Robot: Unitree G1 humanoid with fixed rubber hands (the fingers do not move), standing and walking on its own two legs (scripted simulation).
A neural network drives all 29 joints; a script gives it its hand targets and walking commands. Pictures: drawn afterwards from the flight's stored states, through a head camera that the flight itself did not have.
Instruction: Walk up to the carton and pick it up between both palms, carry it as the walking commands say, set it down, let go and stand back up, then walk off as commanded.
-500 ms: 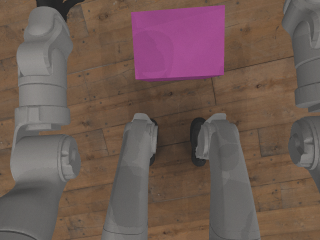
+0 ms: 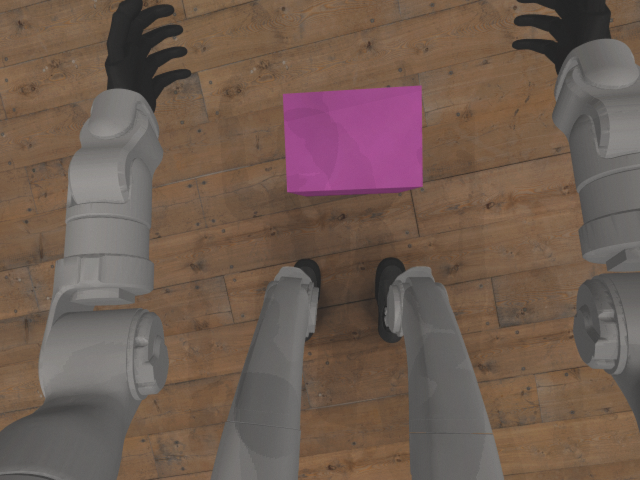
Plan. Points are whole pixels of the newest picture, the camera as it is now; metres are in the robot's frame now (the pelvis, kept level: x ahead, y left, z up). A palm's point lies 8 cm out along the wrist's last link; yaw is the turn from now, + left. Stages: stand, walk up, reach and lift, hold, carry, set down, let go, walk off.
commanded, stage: let go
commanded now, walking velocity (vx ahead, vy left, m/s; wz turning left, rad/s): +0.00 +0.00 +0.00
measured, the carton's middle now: (351, 152) +0.48 +0.00 -0.50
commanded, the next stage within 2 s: stand in 1.22 s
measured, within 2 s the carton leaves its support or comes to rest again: neither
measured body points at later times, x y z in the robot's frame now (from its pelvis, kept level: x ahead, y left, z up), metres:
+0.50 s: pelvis +0.08 +0.00 +0.08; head +0.26 -0.01 +0.49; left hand +0.36 +0.24 -0.02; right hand +0.40 -0.22 -0.03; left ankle +0.10 +0.12 -0.62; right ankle +0.10 -0.10 -0.62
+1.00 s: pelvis +0.10 +0.00 +0.12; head +0.13 -0.01 +0.57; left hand +0.26 +0.24 +0.04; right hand +0.28 -0.24 +0.03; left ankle +0.10 +0.12 -0.62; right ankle +0.10 -0.10 -0.62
